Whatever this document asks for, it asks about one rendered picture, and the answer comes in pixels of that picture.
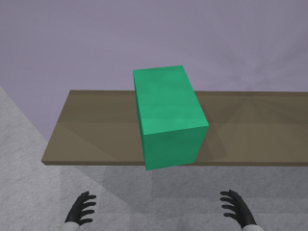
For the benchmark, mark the left robot hand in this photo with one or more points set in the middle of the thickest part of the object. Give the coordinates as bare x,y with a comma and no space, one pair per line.
76,212

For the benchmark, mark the right robot hand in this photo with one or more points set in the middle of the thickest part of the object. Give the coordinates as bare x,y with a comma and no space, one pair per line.
243,215

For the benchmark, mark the carton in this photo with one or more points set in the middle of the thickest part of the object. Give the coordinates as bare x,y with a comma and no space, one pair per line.
172,123

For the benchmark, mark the table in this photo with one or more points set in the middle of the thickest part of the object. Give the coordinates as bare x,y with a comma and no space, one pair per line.
246,129

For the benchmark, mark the left robot forearm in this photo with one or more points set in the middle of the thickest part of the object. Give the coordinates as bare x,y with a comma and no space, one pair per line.
69,226

